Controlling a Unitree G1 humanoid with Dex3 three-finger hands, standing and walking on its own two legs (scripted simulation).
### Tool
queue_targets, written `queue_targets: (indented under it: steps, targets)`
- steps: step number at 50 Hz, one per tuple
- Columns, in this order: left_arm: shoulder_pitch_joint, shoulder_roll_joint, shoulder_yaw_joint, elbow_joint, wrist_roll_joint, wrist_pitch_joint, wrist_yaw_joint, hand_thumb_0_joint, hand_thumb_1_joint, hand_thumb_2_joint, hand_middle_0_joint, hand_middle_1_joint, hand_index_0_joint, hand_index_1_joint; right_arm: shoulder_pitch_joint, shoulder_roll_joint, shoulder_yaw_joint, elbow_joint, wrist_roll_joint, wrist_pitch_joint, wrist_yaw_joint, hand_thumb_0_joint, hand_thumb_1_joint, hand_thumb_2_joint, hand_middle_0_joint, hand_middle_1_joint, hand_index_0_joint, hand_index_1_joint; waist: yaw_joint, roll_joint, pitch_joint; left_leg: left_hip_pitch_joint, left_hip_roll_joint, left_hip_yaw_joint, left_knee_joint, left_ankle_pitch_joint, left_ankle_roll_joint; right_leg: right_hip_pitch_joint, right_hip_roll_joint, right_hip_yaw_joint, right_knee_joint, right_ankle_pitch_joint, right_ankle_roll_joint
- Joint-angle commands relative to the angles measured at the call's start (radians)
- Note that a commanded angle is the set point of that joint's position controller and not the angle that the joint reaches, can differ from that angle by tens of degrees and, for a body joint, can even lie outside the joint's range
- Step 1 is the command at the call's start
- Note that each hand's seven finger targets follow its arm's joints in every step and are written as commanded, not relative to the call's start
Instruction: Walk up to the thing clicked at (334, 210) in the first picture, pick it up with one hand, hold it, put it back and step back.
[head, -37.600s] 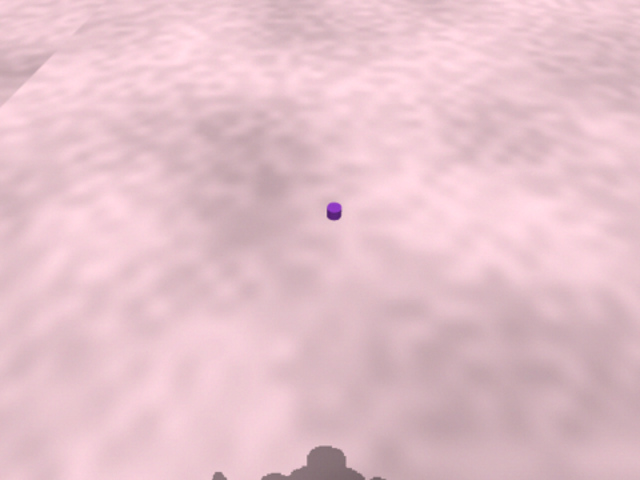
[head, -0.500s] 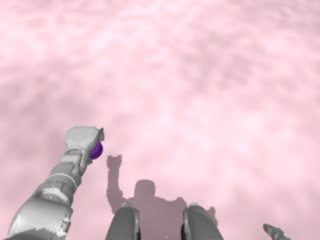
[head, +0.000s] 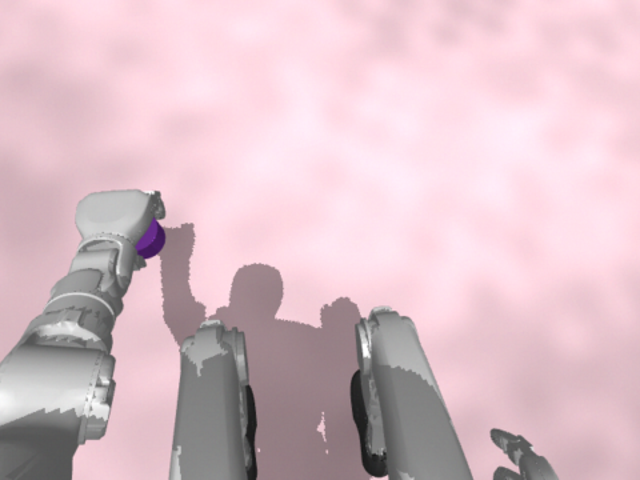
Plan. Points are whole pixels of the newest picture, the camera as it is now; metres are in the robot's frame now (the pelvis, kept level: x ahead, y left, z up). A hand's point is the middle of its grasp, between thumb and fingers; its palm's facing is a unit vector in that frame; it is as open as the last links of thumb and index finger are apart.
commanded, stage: crouch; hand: left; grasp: from above
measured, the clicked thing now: (138, 234) +0.44 +0.24 -0.17
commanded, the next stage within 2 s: lower in 0.94 s
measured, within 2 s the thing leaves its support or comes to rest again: neither
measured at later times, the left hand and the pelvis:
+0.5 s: hand (151, 247) +0.45 +0.25 -0.25, palm faces -0.47 -0.04 -0.88, open 8.7 cm; pelvis -0.01 -0.01 -0.09, yaw -2 degrees
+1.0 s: hand (159, 249) +0.46 +0.25 -0.31, palm faces -0.47 -0.04 -0.88, open 8.6 cm; pelvis -0.01 -0.01 -0.14, yaw -4 degrees
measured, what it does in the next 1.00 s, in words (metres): lowers itself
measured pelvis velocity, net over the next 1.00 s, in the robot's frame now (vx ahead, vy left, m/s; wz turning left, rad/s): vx -0.01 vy -0.01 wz -0.07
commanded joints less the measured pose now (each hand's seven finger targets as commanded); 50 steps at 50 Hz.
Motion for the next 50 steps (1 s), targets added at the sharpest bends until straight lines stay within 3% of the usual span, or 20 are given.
queue_targets:
  steps: [1, 2, 3, 5, 6, 7, 9, 11, 20, 21, 28, 34, 42, 46, 50]
  targets:
    - [-0.373, 0.247, 0.048, -0.158, 0.008, 0.002, 0.063, 0.0, 0.614, 0.635, -0.938, -0.711, -0.988, -0.662, 0.168, -0.223, -0.071, -0.031, -0.014, -0.025, 0.004, 0.0, -0.906, -0.902, 0.199, 0.299, 0.199, 0.299, -0.013, 0.176, -0.683, 0.544, -0.023, 0.024, -0.166, 0.197, 0.02, 0.204, 0.029, -0.089, -0.164, 0.222, -0.086]
    - [-0.382, 0.258, 0.054, -0.161, 0.01, 0.002, 0.065, 0.0, 0.623, 0.635, -0.943, -0.709, -0.993, -0.66, 0.167, -0.226, -0.071, -0.032, -0.017, -0.025, 0.008, 0.0, -0.906, -0.902, 0.199, 0.299, 0.199, 0.299, -0.015, 0.189, -0.691, 0.533, -0.023, 0.026, -0.147, 0.212, 0.02, 0.197, 0.028, -0.091, -0.144, 0.236, -0.086]
    - [-0.381, 0.225, 0.041, -0.14, 0.004, 0.004, 0.063, 0.0, 0.641, 0.64, -0.957, -0.716, -1.008, -0.665, 0.165, -0.222, -0.069, -0.031, -0.021, -0.027, 0.013, 0.0, -0.908, -0.902, 0.199, 0.299, 0.199, 0.299, -0.03, 0.186, -0.669, 0.521, -0.022, 0.027, -0.129, 0.219, 0.021, 0.179, 0.028, -0.092, -0.134, 0.244, -0.083]
    - [-0.437, 0.259, 0.046, -0.18, 0.006, -0.002, 0.061, 0.0, 0.614, 0.648, -0.948, -0.705, -0.992, -0.661, 0.157, -0.219, -0.07, -0.027, -0.021, -0.024, 0.017, 0.0, -0.909, -0.903, 0.199, 0.299, 0.199, 0.299, -0.021, 0.218, -0.687, 0.494, -0.022, 0.036, -0.105, 0.204, 0.021, 0.17, 0.034, -0.091, -0.112, 0.237, -0.087]
    - [-0.417, 0.274, 0.056, -0.143, 0.011, 0.0, 0.06, 0.0, 0.605, 0.652, -0.942, -0.701, -0.985, -0.658, 0.163, -0.227, -0.07, -0.024, -0.024, -0.023, 0.019, 0.0, -0.91, -0.903, 0.199, 0.299, 0.199, 0.299, -0.032, 0.193, -0.68, 0.472, -0.022, 0.037, -0.083, 0.207, 0.025, 0.17, 0.034, -0.094, -0.103, 0.243, -0.082]
    - [-0.376, 0.284, 0.064, -0.11, 0.015, 0.005, 0.06, 0.0, 0.624, 0.637, -0.95, -0.707, -0.998, -0.658, 0.167, -0.224, -0.067, -0.029, -0.025, -0.023, 0.023, 0.0, -0.91, -0.903, 0.199, 0.299, 0.199, 0.299, -0.022, 0.17, -0.665, 0.449, -0.023, 0.038, -0.076, 0.199, 0.025, 0.177, 0.033, -0.095, -0.096, 0.238, -0.082]
    - [-0.415, 0.284, 0.061, -0.131, 0.004, -0.001, 0.059, 0.0, 0.637, 0.651, -0.963, -0.701, -1.007, -0.657, 0.149, -0.218, -0.065, -0.03, -0.029, -0.021, 0.029, 0.0, -0.908, -0.903, 0.199, 0.299, 0.2, 0.299, -0.021, 0.186, -0.663, 0.409, -0.021, 0.051, -0.047, 0.182, 0.028, 0.17, 0.04, -0.091, -0.078, 0.232, -0.082]
    - [-0.383, 0.277, 0.059, -0.082, 0.008, 0.001, 0.054, 0.0, 0.648, 0.631, -0.96, -0.721, -1.012, -0.668, 0.15, -0.216, -0.062, -0.03, -0.032, -0.019, 0.033, 0.0, -0.911, -0.903, 0.199, 0.299, 0.199, 0.299, -0.026, 0.169, -0.633, 0.381, -0.021, 0.051, -0.029, 0.179, 0.029, 0.157, 0.042, -0.093, -0.06, 0.228, -0.08]
    - [-0.444, 0.327, 0.075, -0.051, 0.006, -0.027, 0.048, 0.0, 0.641, 0.577, -0.955, -0.674, -1.006, -0.621, 0.148, -0.231, -0.049, -0.022, -0.039, -0.011, 0.048, 0.0, -0.908, -0.901, 0.199, 0.299, 0.2, 0.299, -0.041, 0.162, -0.602, 0.256, -0.02, 0.053, 0.063, 0.154, 0.036, 0.108, 0.052, -0.102, 0.02, 0.212, -0.078]
    - [-0.43, 0.338, 0.079, -0.03, 0.015, -0.028, 0.049, 0.0, 0.637, 0.562, -0.946, -0.673, -1.002, -0.616, 0.147, -0.233, -0.049, -0.021, -0.041, -0.011, 0.05, 0.0, -0.908, -0.901, 0.199, 0.299, 0.2, 0.299, -0.033, 0.172, -0.605, 0.272, -0.019, 0.051, 0.063, 0.149, 0.032, 0.088, 0.052, -0.106, 0.033, 0.201, -0.082]
    - [-0.473, 0.364, 0.087, 0.024, 0.022, -0.045, 0.064, 0.0, 0.615, 0.537, -0.926, -0.654, -0.981, -0.598, 0.147, -0.247, -0.038, -0.009, -0.048, -0.01, 0.056, 0.0, -0.906, -0.901, 0.2, 0.299, 0.2, 0.299, -0.045, 0.177, -0.562, 0.213, -0.02, 0.049, 0.105, 0.085, 0.033, 0.008, 0.056, -0.117, 0.074, 0.138, -0.085]
    - [-0.511, 0.399, 0.097, 0.022, 0.03, -0.059, 0.073, 0.0, 0.611, 0.531, -0.928, -0.645, -0.979, -0.592, 0.156, -0.251, -0.024, -0.002, -0.057, -0.011, 0.063, 0.0, -0.906, -0.901, 0.2, 0.3, 0.2, 0.3, -0.05, 0.204, -0.598, 0.208, -0.02, 0.048, 0.148, 0.114, 0.032, 0.006, 0.058, -0.126, 0.119, 0.168, -0.085]
    - [-0.519, 0.411, 0.1, 0.077, 0.041, -0.069, 0.081, 0.0, 0.618, 0.529, -0.94, -0.627, -0.986, -0.579, 0.164, -0.264, -0.001, 0.002, -0.066, -0.016, 0.072, 0.0, -0.907, -0.901, 0.2, 0.3, 0.2, 0.3, -0.068, 0.208, -0.53, 0.142, -0.021, 0.045, 0.183, 0.084, 0.034, -0.032, 0.058, -0.139, 0.153, 0.146, -0.083]
    - [-0.518, 0.43, 0.105, 0.069, 0.041, -0.078, 0.081, 0.0, 0.644, 0.527, -0.969, -0.613, -1.012, -0.569, 0.174, -0.267, 0.009, 0.005, -0.071, -0.018, 0.077, 0.0, -0.91, -0.902, 0.2, 0.3, 0.2, 0.3, -0.072, 0.208, -0.563, 0.134, -0.02, 0.047, 0.216, 0.121, 0.036, 0.001, 0.061, -0.139, 0.166, 0.187, -0.076]
    - [-0.501, 0.439, 0.107, 0.09, 0.046, -0.079, 0.086, 0.0, 0.658, 0.541, -0.978, -0.624, -1.02, -0.58, 0.166, -0.274, 0.012, 0.007, -0.072, -0.015, 0.081, 0.0, -0.911, -0.902, 0.2, 0.3, 0.2, 0.3, -0.064, 0.217, -0.54, 0.126, -0.02, 0.044, 0.22, 0.113, 0.034, -0.026, 0.065, -0.146, 0.18, 0.18, -0.079]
